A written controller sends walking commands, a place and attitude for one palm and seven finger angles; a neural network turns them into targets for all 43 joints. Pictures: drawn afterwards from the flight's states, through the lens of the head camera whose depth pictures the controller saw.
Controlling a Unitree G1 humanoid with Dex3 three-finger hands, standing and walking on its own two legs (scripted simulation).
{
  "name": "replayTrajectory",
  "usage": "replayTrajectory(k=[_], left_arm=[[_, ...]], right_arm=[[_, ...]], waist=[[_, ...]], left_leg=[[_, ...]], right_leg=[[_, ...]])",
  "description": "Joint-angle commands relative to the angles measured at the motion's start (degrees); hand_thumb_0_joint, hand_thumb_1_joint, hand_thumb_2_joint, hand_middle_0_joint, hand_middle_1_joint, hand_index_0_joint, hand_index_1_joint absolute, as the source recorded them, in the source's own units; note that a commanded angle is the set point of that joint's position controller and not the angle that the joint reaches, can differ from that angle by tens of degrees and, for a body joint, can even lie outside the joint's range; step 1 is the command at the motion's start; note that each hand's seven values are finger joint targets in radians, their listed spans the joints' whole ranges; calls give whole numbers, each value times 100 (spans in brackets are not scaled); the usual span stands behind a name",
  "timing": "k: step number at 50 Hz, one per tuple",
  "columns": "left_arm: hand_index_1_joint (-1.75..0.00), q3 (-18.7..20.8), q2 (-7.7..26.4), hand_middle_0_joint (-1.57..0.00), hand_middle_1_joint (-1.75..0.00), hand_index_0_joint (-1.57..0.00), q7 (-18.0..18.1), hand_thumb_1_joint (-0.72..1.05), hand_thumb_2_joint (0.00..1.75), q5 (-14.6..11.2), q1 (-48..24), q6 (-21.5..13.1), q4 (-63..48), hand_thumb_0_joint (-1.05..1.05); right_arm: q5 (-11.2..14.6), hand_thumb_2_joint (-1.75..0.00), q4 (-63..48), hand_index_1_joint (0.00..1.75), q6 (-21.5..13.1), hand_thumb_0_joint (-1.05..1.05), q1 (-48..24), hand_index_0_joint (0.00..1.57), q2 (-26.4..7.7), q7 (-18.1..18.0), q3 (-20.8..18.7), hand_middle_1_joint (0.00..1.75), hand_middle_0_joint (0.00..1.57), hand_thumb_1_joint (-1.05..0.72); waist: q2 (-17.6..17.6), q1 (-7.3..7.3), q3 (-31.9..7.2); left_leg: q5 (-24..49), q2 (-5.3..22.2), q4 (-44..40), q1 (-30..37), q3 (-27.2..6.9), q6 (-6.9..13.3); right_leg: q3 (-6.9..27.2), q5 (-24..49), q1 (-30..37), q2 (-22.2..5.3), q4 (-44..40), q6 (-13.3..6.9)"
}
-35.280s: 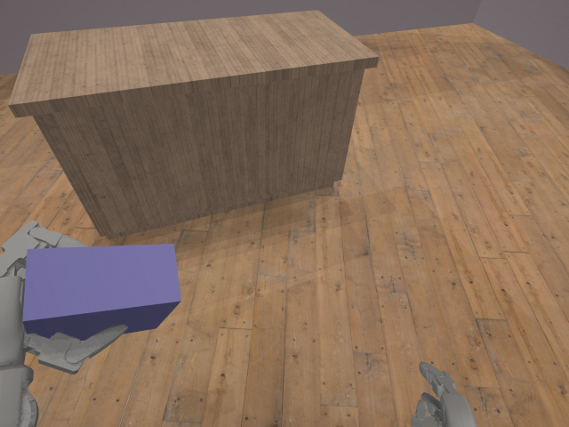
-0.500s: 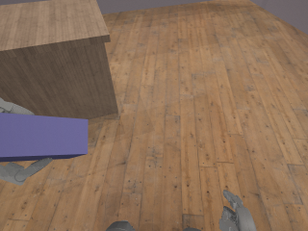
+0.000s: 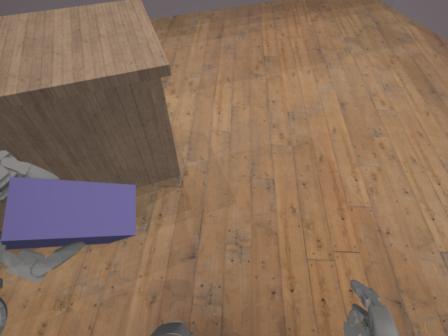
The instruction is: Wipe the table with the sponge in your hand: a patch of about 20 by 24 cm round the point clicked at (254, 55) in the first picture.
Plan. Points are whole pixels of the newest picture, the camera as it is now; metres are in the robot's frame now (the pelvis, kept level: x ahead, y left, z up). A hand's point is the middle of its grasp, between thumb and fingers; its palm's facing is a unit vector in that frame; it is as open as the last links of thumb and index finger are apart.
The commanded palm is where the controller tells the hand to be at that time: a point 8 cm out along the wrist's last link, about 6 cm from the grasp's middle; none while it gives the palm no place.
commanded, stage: shuffle to correct the standing spot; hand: left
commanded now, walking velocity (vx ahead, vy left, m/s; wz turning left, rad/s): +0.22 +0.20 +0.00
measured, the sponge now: (88, 217) +0.24 +0.21 +0.14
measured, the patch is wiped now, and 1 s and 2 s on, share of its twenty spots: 0.00 0.00 0.00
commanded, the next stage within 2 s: none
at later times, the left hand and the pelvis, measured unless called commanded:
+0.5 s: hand (13, 155) +0.30 +0.32 +0.18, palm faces +0.42 -0.79 -0.45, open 10.7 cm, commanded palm +0.25 +0.36 +0.20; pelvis +0.09 +0.08 +0.01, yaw +1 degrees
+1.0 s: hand out of the picture +0.38 +0.41 +0.18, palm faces +0.45 -0.77 -0.45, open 10.7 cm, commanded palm +0.33 +0.44 +0.20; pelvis +0.18 +0.16 +0.02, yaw +2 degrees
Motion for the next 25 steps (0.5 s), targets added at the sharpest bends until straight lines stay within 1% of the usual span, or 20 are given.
replayTrajectory(k=[1, 3, 6, 7, 8, 9, 10, 11, 12, 13, 14, 15, 17, 18, 19, 20, 21, 23, 24, 25], left_arm=[[-160, 999, 1442, -120, -160, -120, 116, 10, 130, -172, -415, -487, -1523, 0], [-160, 837, 1149, -120, -160, -120, 95, 10, 130, -171, -298, -464, -1868, 0], [-160, 1031, 1260, -120, -160, -120, 162, 10, 130, -243, 20, -360, -1588, 0], [-160, 922, 1132, -120, -160, -120, 172, 10, 130, -232, 2, -308, -1433, 0], [-160, 848, 1079, -120, -160, -120, 184, 10, 130, -208, -56, -252, -1230, 0], [-160, 884, 1172, -120, -160, -120, 195, 10, 130, -163, -66, -206, -952, 0], [-160, 1042, 1358, -120, -160, -120, 207, 10, 130, -177, -148, -171, -738, 0], [-160, 1012, 1206, -120, -160, -120, 198, 10, 130, -250, -231, -151, -333, 0], [-160, 698, 997, -120, -160, -120, 132, 10, 130, -223, -514, -185, -514, 0], [-160, 589, 931, -120, -160, -120, 91, 10, 130, -222, -675, -262, -635, 0], [-160, 585, 924, -120, -160, -120, 81, 10, 130, -170, -614, -330, -542, 0], [-160, 502, 890, -120, -160, -120, 72, 10, 130, -123, -601, -383, -538, 0], [-160, 399, 889, -120, -160, -120, 88, 10, 130, -81, -824, -457, -880, 0], [-160, 401, 880, -120, -160, -120, 102, 10, 130, -75, -764, -441, -961, 0], [-160, 435, 928, -120, -160, -120, 132, 10, 130, -75, -751, -418, -1167, 0], [-160, 481, 1002, -120, -160, -120, 164, 10, 130, -69, -796, -405, -1415, 0], [-160, 565, 1109, -120, -160, -120, 214, 10, 130, -72, -724, -381, -1525, 0], [-160, 666, 1162, -120, -160, -120, 215, 10, 130, -69, -682, -402, -1734, 0], [-160, 723, 1178, -120, -160, -120, 202, 10, 130, -94, -709, -440, -1755, 0], [-160, 808, 1181, -120, -160, -120, 192, 10, 130, -153, -743, -473, -1874, 0]], right_arm=[[30, -90, -874, 30, -407, 0, -328, 20, -367, -46, -145, 30, 20, -90], [82, -90, -775, 30, -437, 0, -407, 20, -302, -28, -77, 30, 20, -90], [65, -90, -716, 30, -440, 0, -439, 20, -356, -54, 79, 30, 20, -90], [61, -90, -721, 30, -418, 0, -458, 20, -337, -61, 127, 30, 20, -90], [56, -90, -719, 30, -386, 0, -493, 20, -320, -67, 167, 30, 20, -90], [36, -90, -715, 30, -323, 0, -384, 20, -231, -64, 167, 30, 20, -90], [-27, -90, -774, 30, -256, 0, -475, 20, -226, -19, 167, 30, 20, -90], [-73, -90, -712, 30, -228, 0, -621, 20, -434, 59, 128, 30, 20, -90], [-34, -90, -628, 30, -216, 0, -525, 20, -401, 121, 97, 30, 20, -90], [-1, -90, -567, 30, -201, 0, -476, 20, -393, 139, 136, 30, 20, -90], [-13, -90, -494, 30, -155, 0, -493, 20, -330, 123, 201, 30, 20, -90], [-4, -90, -496, 30, -126, 0, -495, 20, -305, 110, 202, 30, 20, -90], [-7, -90, -605, 30, -132, 0, -538, 20, -258, 75, 175, 30, 20, -90], [-19, -90, -644, 30, -142, 0, -536, 20, -184, 75, 189, 30, 20, -90], [-28, -90, -688, 30, -187, 0, -556, 20, -153, 67, 163, 30, 20, -90], [-39, -90, -753, 30, -240, 0, -621, 20, -142, 49, 125, 30, 20, -90], [-41, -90, -783, 30, -275, 0, -619, 20, -158, 16, 86, 30, 20, -90], [-24, -90, -836, 30, -296, 0, -531, 20, -177, -22, 37, 30, 20, -90], [5, -90, -848, 30, -299, 0, -402, 20, -282, -45, -16, 30, 20, -90], [40, -90, -891, 30, -301, 0, -358, 20, -471, -35, -97, 30, 20, -90]], waist=[[1830, -103, -1841], [1646, -77, -1457], [1656, -14, -1287], [1483, 8, -1256], [1121, 34, -1255], [-100, 20, -1149], [-1447, 51, -1026], [-1200, 79, -769], [-1045, -45, -578], [-656, -84, -468], [-343, -59, -464], [-467, -39, -579], [-472, -55, -714], [-544, -18, -807], [-774, 47, -929], [-803, 92, -1022], [-631, 52, -1102], [-107, -27, -1321], [407, -148, -1528], [1499, -207, -1838]], left_leg=[[853, 1560, -1296, 2199, -2588, 1531], [400, 1278, -1387, 1334, -1756, 1275], [-359, 963, -1395, 167, -909, 851], [-840, 852, -1122, -196, -770, 670], [-1511, 634, -603, -674, -523, 462], [-1883, 110, 772, -1335, -138, 194], [-2028, -344, 2566, -2360, -101, -56], [-1709, -97, 3513, -2647, -843, -190], [-1389, 27, 3954, -2786, -1114, -244], [-1136, 241, 4003, -2780, -1250, -273], [-903, 377, 3855, -2570, -1174, -291], [-845, 425, 3464, -2363, -1095, -269], [-673, 428, 2041, -1510, -706, -193], [-467, 290, 1358, -865, -329, -145], [-361, 115, 836, -371, 3, -120], [-291, -19, 435, 7, 195, -106], [-96, -137, 38, 423, 344, -101], [136, -399, -535, 992, 531, -118], [272, -264, -726, 1471, 247, -12], [963, 560, -895, 2082, -975, 413]], right_leg=[[214, -699, -2080, 402, 2600, -207], [52, -280, -1787, 240, 1820, -197], [-516, 202, -228, 514, -123, -182], [-647, 491, 369, 601, -943, -173], [-505, 832, 1013, 506, -1698, -238], [916, 269, 1350, -250, -2683, -610], [3485, 246, 1574, -1681, -3404, -1274], [4028, 256, 1224, -2044, -3573, -1518], [3751, 855, 1222, -1968, -3412, -1620], [2905, 1733, 1164, -1822, -3146, -1527], [1986, 2535, 993, -1510, -2936, -1321], [1422, 3039, 998, -1339, -2770, -1167], [666, 3307, 731, -1098, -2565, -977], [408, 3235, 491, -931, -2564, -905], [311, 3182, 495, -874, -2520, -867], [364, 3162, 524, -883, -2434, -858], [336, 3034, 483, -872, -2265, -797], [148, 3099, 505, -572, -1489, -647], [-50, 3157, 272, -391, -624, -481], [-411, 2174, -524, 160, 614, -182]])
